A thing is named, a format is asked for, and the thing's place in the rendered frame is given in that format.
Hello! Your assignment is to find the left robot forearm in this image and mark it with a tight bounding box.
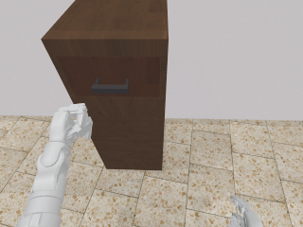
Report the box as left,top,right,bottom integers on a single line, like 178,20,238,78
16,141,71,227

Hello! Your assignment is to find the drawer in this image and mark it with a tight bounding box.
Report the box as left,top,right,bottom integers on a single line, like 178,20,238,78
58,56,160,97

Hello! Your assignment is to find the handle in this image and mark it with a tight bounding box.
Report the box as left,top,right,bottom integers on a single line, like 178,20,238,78
91,78,130,94

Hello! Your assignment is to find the robot right hand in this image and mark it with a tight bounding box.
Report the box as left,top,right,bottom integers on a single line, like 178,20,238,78
227,195,263,227

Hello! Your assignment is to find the cabinet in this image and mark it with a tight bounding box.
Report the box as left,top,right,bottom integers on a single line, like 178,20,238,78
41,0,169,171

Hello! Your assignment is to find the robot left hand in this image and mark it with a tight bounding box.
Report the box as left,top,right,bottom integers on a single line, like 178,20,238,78
49,103,93,148

